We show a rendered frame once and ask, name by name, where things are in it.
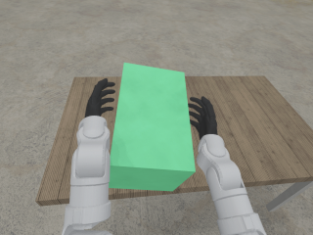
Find right robot forearm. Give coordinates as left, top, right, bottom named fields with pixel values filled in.
left=197, top=134, right=267, bottom=235

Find carton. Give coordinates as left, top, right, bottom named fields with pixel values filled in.
left=109, top=63, right=196, bottom=192

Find table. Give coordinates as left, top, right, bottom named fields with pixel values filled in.
left=35, top=75, right=313, bottom=212

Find right robot hand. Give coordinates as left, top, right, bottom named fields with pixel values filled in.
left=188, top=96, right=218, bottom=140

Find left robot hand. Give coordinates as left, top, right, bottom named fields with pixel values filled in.
left=85, top=78, right=115, bottom=118

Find left robot forearm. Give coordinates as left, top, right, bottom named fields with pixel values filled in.
left=62, top=116, right=112, bottom=235

